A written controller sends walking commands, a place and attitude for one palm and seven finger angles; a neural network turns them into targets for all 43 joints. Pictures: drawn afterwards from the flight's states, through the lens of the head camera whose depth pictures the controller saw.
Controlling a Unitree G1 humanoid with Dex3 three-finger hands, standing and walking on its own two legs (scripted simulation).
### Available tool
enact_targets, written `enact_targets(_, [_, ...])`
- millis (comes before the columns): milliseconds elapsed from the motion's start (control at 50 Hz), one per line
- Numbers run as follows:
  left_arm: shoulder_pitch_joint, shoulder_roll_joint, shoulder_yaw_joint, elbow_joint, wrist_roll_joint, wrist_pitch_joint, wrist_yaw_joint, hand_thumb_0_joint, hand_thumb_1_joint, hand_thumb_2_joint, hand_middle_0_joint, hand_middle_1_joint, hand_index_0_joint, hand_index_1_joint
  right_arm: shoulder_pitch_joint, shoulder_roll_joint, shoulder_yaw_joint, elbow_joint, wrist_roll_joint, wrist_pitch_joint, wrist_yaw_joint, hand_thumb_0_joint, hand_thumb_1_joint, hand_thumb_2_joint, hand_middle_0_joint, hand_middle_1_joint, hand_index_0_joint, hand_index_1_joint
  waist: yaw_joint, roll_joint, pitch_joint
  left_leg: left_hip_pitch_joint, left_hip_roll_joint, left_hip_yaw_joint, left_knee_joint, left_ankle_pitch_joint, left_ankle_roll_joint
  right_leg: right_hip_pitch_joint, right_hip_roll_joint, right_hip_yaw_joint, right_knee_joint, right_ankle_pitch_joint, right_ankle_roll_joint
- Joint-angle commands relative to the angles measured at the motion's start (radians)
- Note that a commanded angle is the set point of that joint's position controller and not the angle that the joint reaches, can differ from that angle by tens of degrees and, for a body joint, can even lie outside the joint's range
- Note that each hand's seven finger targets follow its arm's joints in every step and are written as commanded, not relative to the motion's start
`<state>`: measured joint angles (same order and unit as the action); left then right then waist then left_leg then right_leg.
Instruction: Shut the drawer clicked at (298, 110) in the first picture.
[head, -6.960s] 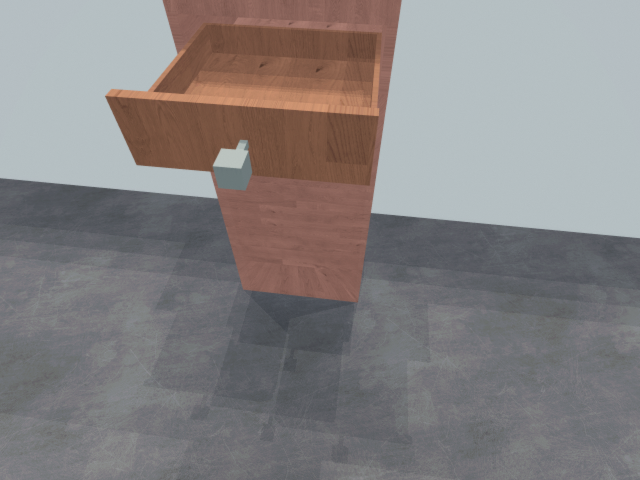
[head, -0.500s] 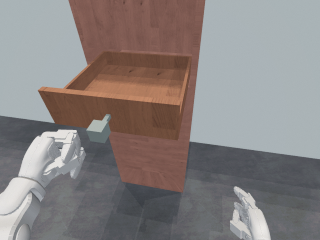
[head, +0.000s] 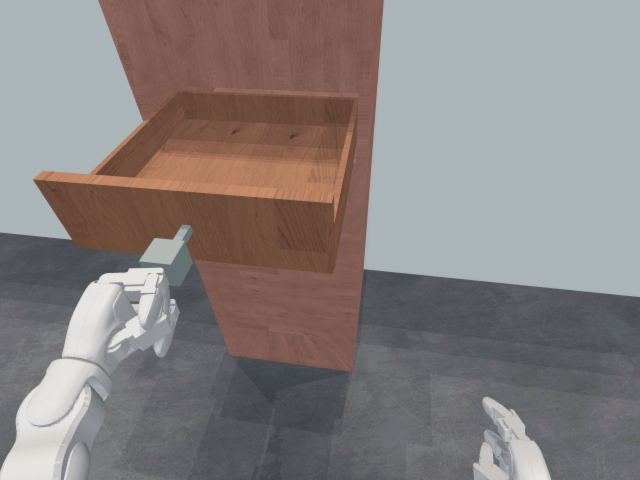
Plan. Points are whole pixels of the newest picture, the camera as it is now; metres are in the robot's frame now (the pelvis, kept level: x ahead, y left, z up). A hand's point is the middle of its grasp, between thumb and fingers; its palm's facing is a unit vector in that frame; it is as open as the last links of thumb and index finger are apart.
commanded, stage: bring the fist close to the handle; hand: left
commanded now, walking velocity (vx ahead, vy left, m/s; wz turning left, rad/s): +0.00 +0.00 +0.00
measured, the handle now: (174, 250) +0.35 +0.21 +0.14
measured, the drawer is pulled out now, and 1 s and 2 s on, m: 0.29 0.28 0.15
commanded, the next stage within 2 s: push the drawer shut in 0.48 s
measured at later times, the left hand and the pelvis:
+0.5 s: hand (174, 316) +0.26 +0.19 +0.12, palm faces -0.04 -1.00 -0.07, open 3.2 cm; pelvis +0.00 -0.01 +0.00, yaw +0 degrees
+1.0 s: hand (176, 306) +0.27 +0.19 +0.12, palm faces -0.03 -1.00 -0.07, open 3.0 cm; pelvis -0.01 +0.00 +0.00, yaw +1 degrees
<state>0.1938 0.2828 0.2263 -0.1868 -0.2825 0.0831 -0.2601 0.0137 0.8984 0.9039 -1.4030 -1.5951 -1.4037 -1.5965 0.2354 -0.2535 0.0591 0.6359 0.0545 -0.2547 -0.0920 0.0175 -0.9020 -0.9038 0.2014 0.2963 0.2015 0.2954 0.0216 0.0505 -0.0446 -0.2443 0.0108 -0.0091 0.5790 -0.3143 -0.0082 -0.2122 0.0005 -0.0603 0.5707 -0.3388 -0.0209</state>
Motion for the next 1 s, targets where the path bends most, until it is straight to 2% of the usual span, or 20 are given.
enact_targets(0, [-0.253, 0.162, 0.091, -0.098, -0.023, -0.121, -0.011, 0.000, 0.900, 0.900, -1.400, -1.600, -1.400, -1.600, -0.128, -0.105, -0.049, -0.148, 0.004, -0.069, -0.009, 0.000, -0.900, -0.900, 0.200, 0.300, 0.200, 0.300, -0.010, -0.026, -0.081, 0.064, -0.011, 0.005, -0.061, 0.172, 0.033, -0.063, -0.002, 0.008, -0.104, 0.206, 0.025])
enact_targets(80, [-0.264, 0.186, 0.104, -0.035, -0.023, -0.131, -0.033, 0.000, 0.900, 0.900, -1.400, -1.600, -1.400, -1.600, -0.126, -0.112, -0.055, -0.155, 0.006, -0.064, -0.007, 0.000, -0.900, -0.900, 0.200, 0.300, 0.200, 0.300, -0.004, -0.044, -0.096, 0.033, -0.014, 0.015, -0.047, 0.182, 0.036, -0.047, -0.012, 0.029, -0.102, 0.236, 0.030])
enact_targets(120, [-0.276, 0.220, 0.127, -0.068, -0.019, -0.152, -0.033, 0.000, 0.900, 0.900, -1.400, -1.600, -1.400, -1.600, -0.130, -0.111, -0.056, -0.164, 0.002, -0.066, -0.005, 0.000, -0.900, -0.900, 0.200, 0.300, 0.200, 0.300, 0.007, -0.039, -0.145, 0.043, -0.013, 0.016, -0.041, 0.217, 0.038, -0.014, -0.013, 0.033, -0.088, 0.280, 0.029])
enact_targets(140, [-0.280, 0.196, 0.115, -0.088, -0.024, -0.161, -0.038, 0.000, 0.900, 0.900, -1.400, -1.600, -1.400, -1.600, -0.130, -0.106, -0.057, -0.170, 0.002, -0.069, -0.004, 0.000, -0.900, -0.900, 0.200, 0.300, 0.200, 0.300, 0.002, -0.041, -0.169, 0.053, -0.015, 0.019, -0.039, 0.231, 0.040, -0.009, -0.015, 0.031, -0.083, 0.307, 0.032])
enact_targets(180, [-0.283, 0.188, 0.112, -0.072, -0.031, -0.166, -0.043, 0.000, 0.900, 0.900, -1.400, -1.600, -1.400, -1.600, -0.125, -0.105, -0.054, -0.163, 0.005, -0.070, -0.003, 0.000, -0.900, -0.900, 0.200, 0.300, 0.200, 0.300, -0.004, -0.014, -0.149, 0.056, -0.015, 0.022, -0.036, 0.234, 0.038, -0.022, -0.014, 0.028, -0.081, 0.321, 0.032])
enact_targets(220, [-0.273, 0.209, 0.136, -0.054, -0.041, -0.175, -0.046, 0.000, 0.900, 0.900, -1.400, -1.600, -1.400, -1.600, -0.124, -0.111, -0.057, -0.157, 0.004, -0.075, -0.005, 0.000, -0.900, -0.900, 0.200, 0.300, 0.200, 0.300, -0.003, -0.062, -0.135, 0.039, -0.012, 0.019, -0.030, 0.223, 0.040, -0.022, -0.015, 0.035, -0.088, 0.313, 0.037])
enact_targets(280, [-0.268, 0.190, 0.119, -0.058, -0.047, -0.183, -0.060, 0.000, 0.900, 0.900, -1.400, -1.600, -1.400, -1.600, -0.125, -0.110, -0.057, -0.160, 0.006, -0.079, -0.004, 0.000, -0.900, -0.900, 0.200, 0.300, 0.200, 0.300, -0.002, -0.034, -0.137, 0.045, -0.015, 0.019, -0.035, 0.215, 0.038, -0.029, -0.014, 0.032, -0.084, 0.310, 0.036])
enact_targets(320, [-0.242, 0.212, 0.142, -0.048, -0.050, -0.186, -0.058, 0.000, 0.900, 0.900, -1.400, -1.600, -1.400, -1.600, -0.122, -0.114, -0.060, -0.159, 0.006, -0.081, -0.004, 0.000, -0.900, -0.900, 0.200, 0.300, 0.200, 0.300, 0.002, -0.087, -0.138, 0.036, -0.011, 0.017, -0.029, 0.222, 0.041, -0.018, -0.015, 0.040, -0.087, 0.323, 0.041])
enact_targets(360, [-0.235, 0.179, 0.112, -0.061, -0.048, -0.181, -0.064, 0.000, 0.900, 0.900, -1.400, -1.600, -1.400, -1.600, -0.123, -0.108, -0.057, -0.165, 0.006, -0.082, -0.001, 0.000, -0.900, -0.900, 0.200, 0.300, 0.200, 0.300, 0.001, -0.051, -0.137, 0.043, -0.017, 0.021, -0.032, 0.225, 0.041, -0.027, -0.016, 0.036, -0.082, 0.339, 0.040])
enact_targets(480, [-0.248, 0.202, 0.131, -0.065, -0.040, -0.173, -0.050, 0.000, 0.900, 0.900, -1.400, -1.600, -1.400, -1.600, -0.126, -0.109, -0.056, -0.167, 0.006, -0.073, -0.001, 0.000, -0.900, -0.900, 0.200, 0.300, 0.200, 0.300, 0.002, -0.025, -0.128, 0.048, -0.015, 0.018, -0.042, 0.214, 0.039, -0.037, -0.009, 0.026, -0.084, 0.295, 0.031])
enact_targets(520, [-0.257, 0.211, 0.136, -0.057, -0.039, -0.174, -0.045, 0.000, 0.900, 0.900, -1.400, -1.600, -1.400, -1.600, -0.126, -0.111, -0.057, -0.163, 0.004, -0.068, -0.002, 0.000, -0.900, -0.900, 0.200, 0.300, 0.200, 0.300, -0.001, -0.064, -0.126, 0.043, -0.012, 0.017, -0.038, 0.220, 0.041, -0.036, -0.007, 0.029, -0.086, 0.301, 0.034])
enact_targets(600, [-0.305, 0.159, 0.078, -0.099, -0.035, -0.180, -0.044, 0.000, 0.900, 0.900, -1.400, -1.600, -1.400, -1.600, -0.132, -0.101, -0.052, -0.172, 0.006, -0.072, 0.002, 0.000, -0.900, -0.900, 0.200, 0.300, 0.200, 0.300, -0.008, -0.001, -0.152, 0.079, -0.014, 0.013, -0.044, 0.238, 0.038, -0.042, -0.004, 0.014, -0.071, 0.317, 0.027])
enact_targets(620, [-0.320, 0.178, 0.090, -0.088, -0.031, -0.180, -0.036, 0.000, 0.900, 0.900, -1.400, -1.600, -1.400, -1.600, -0.127, -0.107, -0.053, -0.162, 0.006, -0.069, 0.001, 0.000, -0.900, -0.900, 0.200, 0.300, 0.200, 0.300, -0.013, -0.035, -0.143, 0.069, -0.009, 0.010, -0.044, 0.229, 0.038, -0.043, 0.000, 0.013, -0.075, 0.297, 0.026])
enact_targets(680, [-0.370, 0.140, 0.041, -0.055, -0.022, -0.172, -0.033, 0.000, 0.900, 0.900, -1.400, -1.600, -1.400, -1.600, -0.126, -0.106, -0.051, -0.155, 0.007, -0.065, -0.003, 0.000, -0.900, -0.900, 0.200, 0.300, 0.200, 0.300, -0.023, -0.006, -0.114, 0.071, -0.011, 0.004, -0.055, 0.202, 0.035, -0.071, 0.002, 0.008, -0.078, 0.260, 0.023])
enact_targets(720, [-0.421, 0.122, 0.013, -0.048, -0.018, -0.171, -0.024, 0.000, 0.900, 0.900, -1.400, -1.600, -1.400, -1.600, -0.129, -0.108, -0.052, -0.150, 0.007, -0.064, -0.004, 0.000, -0.900, -0.900, 0.200, 0.300, 0.200, 0.300, -0.034, -0.059, -0.102, 0.068, -0.007, -0.002, -0.055, 0.186, 0.039, -0.085, 0.003, 0.010, -0.086, 0.238, 0.027])
enact_targets(800, [-0.535, 0.134, 0.001, -0.008, -0.004, -0.167, -0.012, 0.000, 0.900, 0.900, -1.400, -1.600, -1.400, -1.600, -0.132, -0.109, -0.049, -0.137, 0.009, -0.056, -0.013, 0.000, -0.900, -0.900, 0.200, 0.300, 0.200, 0.300, -0.043, -0.025, -0.097, 0.075, -0.009, -0.014, -0.068, 0.137, 0.036, -0.109, 0.002, 0.009, -0.090, 0.165, 0.022])
enact_targets(820, [-0.560, 0.148, 0.006, 0.014, -0.003, -0.170, -0.005, 0.000, 0.900, 0.900, -1.400, -1.600, -1.400, -1.600, -0.129, -0.114, -0.049, -0.123, 0.009, -0.052, -0.016, 0.000, -0.900, -0.900, 0.200, 0.300, 0.200, 0.300, -0.053, -0.074, -0.087, 0.066, -0.006, -0.017, -0.068, 0.120, 0.040, -0.114, 0.002, 0.013, -0.100, 0.140, 0.025])
enact_targets(900, [-0.673, 0.121, -0.040, 0.049, 0.006, -0.177, -0.004, 0.000, 0.900, 0.900, -1.400, -1.600, -1.400, -1.600, -0.139, -0.109, -0.042, -0.117, 0.013, -0.046, -0.023, 0.000, -0.900, -0.900, 0.200, 0.300, 0.200, 0.300, -0.060, -0.008, -0.108, 0.084, -0.009, -0.027, -0.081, 0.079, 0.033, -0.127, 0.000, 0.009, -0.093, 0.093, 0.016])
enact_targets(920, [-0.698, 0.117, -0.052, 0.076, 0.006, -0.179, 0.002, 0.000, 0.900, 0.900, -1.400, -1.600, -1.400, -1.600, -0.139, -0.112, -0.040, -0.107, 0.013, -0.043, -0.023, 0.000, -0.900, -0.900, 0.200, 0.300, 0.200, 0.300, -0.068, -0.041, -0.093, 0.068, -0.006, -0.026, -0.080, 0.054, 0.038, -0.137, -0.001, 0.016, -0.102, 0.069, 0.020])
enact_targets(980, [-0.784, 0.135, -0.048, 0.123, 0.009, -0.183, 0.006, 0.000, 0.900, 0.900, -1.400, -1.600, -1.400, -1.600, -0.140, -0.111, -0.038, -0.101, 0.014, -0.036, -0.028, 0.000, -0.900, -0.900, 0.200, 0.300, 0.200, 0.300, -0.071, -0.006, -0.112, 0.077, -0.012, -0.028, -0.087, 0.024, 0.033, -0.136, -0.003, 0.018, -0.101, 0.044, 0.014])
